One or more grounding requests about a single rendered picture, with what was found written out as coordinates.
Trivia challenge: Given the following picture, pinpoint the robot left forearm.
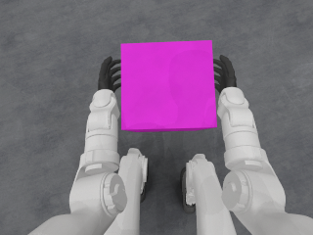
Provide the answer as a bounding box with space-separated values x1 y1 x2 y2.
69 89 120 206

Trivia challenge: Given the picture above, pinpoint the robot right forearm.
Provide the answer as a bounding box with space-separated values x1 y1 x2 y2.
217 87 286 203

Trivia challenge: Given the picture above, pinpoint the left robot upper arm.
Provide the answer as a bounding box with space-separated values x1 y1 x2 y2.
27 171 128 235

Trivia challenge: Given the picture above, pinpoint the left robot foot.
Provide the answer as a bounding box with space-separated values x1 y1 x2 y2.
140 164 149 204

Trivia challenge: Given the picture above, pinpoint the carton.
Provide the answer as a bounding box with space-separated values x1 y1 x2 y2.
120 40 217 132

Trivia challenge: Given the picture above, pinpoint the right robot upper arm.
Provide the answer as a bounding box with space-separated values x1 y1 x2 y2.
221 168 313 235

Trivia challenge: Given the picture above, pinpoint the robot left hand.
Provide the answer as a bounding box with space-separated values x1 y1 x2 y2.
98 56 121 93

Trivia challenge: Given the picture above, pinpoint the right robot foot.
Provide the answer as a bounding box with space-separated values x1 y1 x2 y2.
180 167 196 214

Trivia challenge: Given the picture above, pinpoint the robot foot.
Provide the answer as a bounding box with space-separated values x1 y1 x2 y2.
140 164 149 204
180 167 196 214

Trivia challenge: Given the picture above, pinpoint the robot right hand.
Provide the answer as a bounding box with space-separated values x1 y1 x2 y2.
213 55 237 95

